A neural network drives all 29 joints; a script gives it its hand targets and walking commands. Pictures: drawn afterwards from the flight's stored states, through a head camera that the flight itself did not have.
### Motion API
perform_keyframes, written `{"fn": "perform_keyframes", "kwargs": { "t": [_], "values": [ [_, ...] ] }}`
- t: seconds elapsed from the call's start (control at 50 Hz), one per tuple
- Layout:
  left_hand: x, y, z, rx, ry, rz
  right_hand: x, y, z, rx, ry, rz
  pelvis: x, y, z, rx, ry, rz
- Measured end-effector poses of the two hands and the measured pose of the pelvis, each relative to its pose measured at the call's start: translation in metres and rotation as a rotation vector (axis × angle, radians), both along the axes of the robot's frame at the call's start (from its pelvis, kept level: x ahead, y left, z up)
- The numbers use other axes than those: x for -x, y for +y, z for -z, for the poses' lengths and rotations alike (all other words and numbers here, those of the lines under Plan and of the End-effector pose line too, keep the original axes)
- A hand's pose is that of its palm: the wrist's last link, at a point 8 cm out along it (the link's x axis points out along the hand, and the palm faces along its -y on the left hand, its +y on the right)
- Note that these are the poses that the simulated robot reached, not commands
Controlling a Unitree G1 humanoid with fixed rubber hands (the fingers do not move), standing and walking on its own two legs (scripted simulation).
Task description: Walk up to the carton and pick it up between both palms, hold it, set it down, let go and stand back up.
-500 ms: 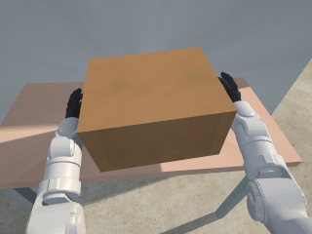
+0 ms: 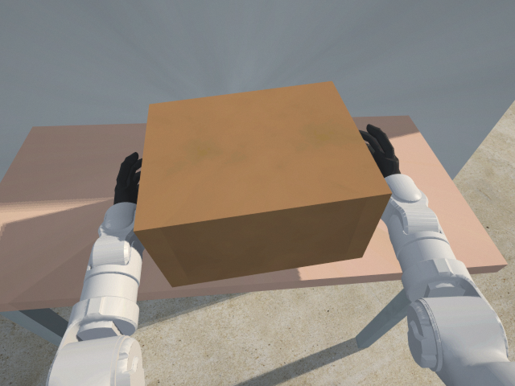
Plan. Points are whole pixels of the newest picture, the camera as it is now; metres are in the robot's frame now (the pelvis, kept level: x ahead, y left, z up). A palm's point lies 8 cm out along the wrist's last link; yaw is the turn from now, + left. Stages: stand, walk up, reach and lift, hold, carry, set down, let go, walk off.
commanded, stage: set down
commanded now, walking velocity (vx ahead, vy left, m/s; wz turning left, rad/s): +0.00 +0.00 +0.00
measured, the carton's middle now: (255, 180) +0.42 +0.01 +0.09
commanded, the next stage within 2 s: none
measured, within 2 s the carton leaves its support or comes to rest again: rests again in 1.10 s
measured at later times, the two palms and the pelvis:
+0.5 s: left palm (136, 211) +0.38 +0.21 +0.06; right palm (381, 182) +0.41 -0.20 +0.10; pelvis +0.00 +0.00 +0.00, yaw +0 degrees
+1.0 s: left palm (134, 216) +0.38 +0.21 +0.04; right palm (377, 186) +0.41 -0.20 +0.09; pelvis +0.01 +0.00 +0.00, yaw +0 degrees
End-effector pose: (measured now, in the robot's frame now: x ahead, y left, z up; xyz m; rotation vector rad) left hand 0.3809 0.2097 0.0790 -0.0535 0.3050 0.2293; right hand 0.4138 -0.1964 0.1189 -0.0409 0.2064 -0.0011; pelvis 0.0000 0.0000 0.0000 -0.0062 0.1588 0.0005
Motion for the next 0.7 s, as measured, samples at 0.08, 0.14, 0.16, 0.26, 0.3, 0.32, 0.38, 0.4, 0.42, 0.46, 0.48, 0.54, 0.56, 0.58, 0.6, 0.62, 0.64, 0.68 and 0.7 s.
{"fn": "perform_keyframes", "kwargs": {
  "t": [0.08, 0.14, 0.16, 0.26, 0.3, 0.32, 0.38, 0.4, 0.42, 0.46, 0.48, 0.54, 0.56, 0.58, 0.6, 0.62, 0.64, 0.68, 0.7],
  "values": [
    [-0.003, 0.0, 0.003, -0.003, -0.007, 0.0, -0.003, 0.0, 0.003, 0.001, -0.008, -0.001, -0.001, 0.0, 0.0, 0.0, 0.012, 0.0],
    [-0.004, 0.0, 0.006, -0.005, -0.007, 0.0, -0.004, 0.0, 0.006, 0.002, -0.008, -0.001, -0.002, 0.0, 0.0, 0.0, 0.019, 0.0],
    [-0.004, 0.0, 0.007, -0.006, -0.007, 0.001, -0.004, 0.0, 0.007, 0.002, -0.007, -0.002, -0.002, 0.0, 0.0, 0.0, 0.021, 0.0],
    [-0.004, -0.001, 0.013, -0.009, -0.004, 0.001, -0.004, -0.001, 0.012, 0.003, -0.005, -0.002, -0.003, 0.0, 0.0, 0.0, 0.029, 0.0],
    [-0.003, -0.002, 0.015, -0.01, -0.003, 0.001, -0.004, -0.002, 0.015, 0.003, -0.004, -0.002, -0.003, 0.0, 0.001, 0.0, 0.032, 0.0],
    [-0.003, -0.002, 0.016, -0.01, -0.002, 0.001, -0.003, -0.002, 0.016, 0.003, -0.003, -0.002, -0.004, 0.0, 0.001, 0.0, 0.032, 0.0],
    [-0.002, -0.003, 0.019, -0.01, 0.0, 0.002, -0.002, -0.003, 0.019, 0.004, -0.002, -0.001, -0.004, 0.0, 0.001, 0.0, 0.035, 0.0],
    [-0.002, -0.003, 0.02, -0.01, -0.001, 0.003, -0.001, -0.004, 0.019, 0.004, -0.002, -0.001, -0.004, 0.0, 0.001, 0.0, 0.036, 0.0],
    [-0.001, -0.004, 0.021, -0.011, -0.001, 0.003, -0.001, -0.004, 0.02, 0.004, -0.003, -0.001, -0.004, 0.0, 0.001, 0.0, 0.037, 0.0],
    [-0.001, -0.004, 0.022, -0.011, -0.003, 0.004, -0.001, -0.004, 0.021, 0.005, -0.004, 0.0, -0.004, 0.0, 0.001, 0.0, 0.038, 0.0],
    [-0.001, -0.004, 0.023, -0.011, -0.004, 0.004, 0.0, -0.004, 0.021, 0.005, -0.006, 0.0, -0.004, 0.0, 0.001, 0.0, 0.038, 0.0],
    [-0.001, -0.004, 0.024, -0.011, -0.008, 0.004, -0.001, -0.004, 0.021, 0.006, -0.01, -0.001, -0.004, 0.0, 0.001, 0.0, 0.04, 0.0],
    [0.0, -0.004, 0.025, -0.012, -0.009, 0.004, -0.001, -0.004, 0.021, 0.006, -0.011, -0.002, -0.004, 0.0, 0.001, 0.0, 0.04, 0.0],
    [0.0, -0.004, 0.026, -0.012, -0.009, 0.004, -0.001, -0.004, 0.021, 0.006, -0.011, -0.002, -0.004, 0.0, 0.001, 0.0, 0.041, 0.0],
    [0.0, -0.004, 0.027, -0.012, -0.009, 0.004, -0.001, -0.004, 0.022, 0.006, -0.011, -0.003, -0.004, 0.0, 0.001, 0.0, 0.041, 0.0],
    [0.001, -0.004, 0.028, -0.011, -0.008, 0.003, -0.001, -0.004, 0.023, 0.006, -0.01, -0.004, -0.004, 0.0, 0.001, 0.0, 0.042, 0.0],
    [0.001, -0.004, 0.029, -0.011, -0.007, 0.002, -0.001, -0.004, 0.023, 0.005, -0.009, -0.004, -0.004, 0.0, 0.001, 0.0, 0.043, 0.0],
    [0.002, -0.004, 0.031, -0.011, -0.003, 0.001, -0.001, -0.003, 0.025, 0.005, -0.005, -0.006, -0.004, 0.0, 0.001, 0.0, 0.045, 0.0],
    [0.002, -0.004, 0.032, -0.011, -0.002, 0.001, -0.001, -0.003, 0.026, 0.006, -0.004, -0.007, -0.005, 0.0, 0.001, 0.0, 0.046, 0.0]
  ]
}}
